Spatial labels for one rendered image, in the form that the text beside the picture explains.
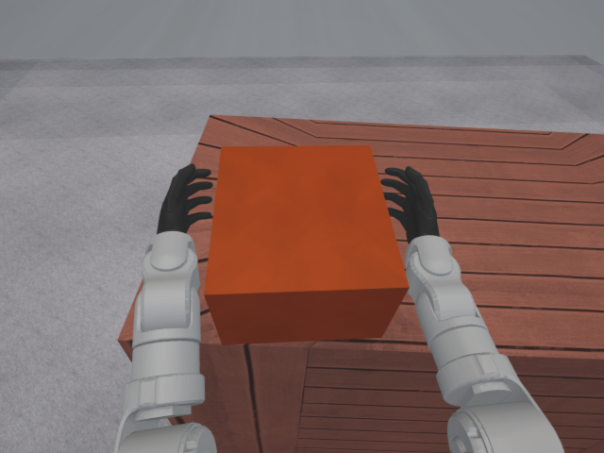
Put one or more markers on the carton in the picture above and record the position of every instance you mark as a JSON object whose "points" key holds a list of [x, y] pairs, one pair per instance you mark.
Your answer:
{"points": [[302, 247]]}

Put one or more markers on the left robot hand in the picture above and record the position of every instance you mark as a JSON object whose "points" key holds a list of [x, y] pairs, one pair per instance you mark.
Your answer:
{"points": [[175, 207]]}

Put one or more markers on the left robot forearm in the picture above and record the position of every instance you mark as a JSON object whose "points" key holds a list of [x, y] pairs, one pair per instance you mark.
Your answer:
{"points": [[165, 375]]}

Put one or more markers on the pedestal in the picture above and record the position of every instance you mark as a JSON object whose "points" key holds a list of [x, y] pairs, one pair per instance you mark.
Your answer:
{"points": [[523, 212]]}

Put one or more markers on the right robot forearm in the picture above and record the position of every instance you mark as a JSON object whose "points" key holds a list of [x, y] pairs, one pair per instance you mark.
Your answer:
{"points": [[470, 370]]}

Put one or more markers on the right robot upper arm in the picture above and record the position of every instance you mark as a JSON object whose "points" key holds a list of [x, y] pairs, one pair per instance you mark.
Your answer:
{"points": [[510, 427]]}

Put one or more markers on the left robot upper arm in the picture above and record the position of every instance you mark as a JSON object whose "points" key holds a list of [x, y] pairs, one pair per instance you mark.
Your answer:
{"points": [[183, 438]]}

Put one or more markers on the right robot hand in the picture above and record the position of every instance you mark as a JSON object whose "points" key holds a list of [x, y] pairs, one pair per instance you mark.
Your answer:
{"points": [[419, 217]]}

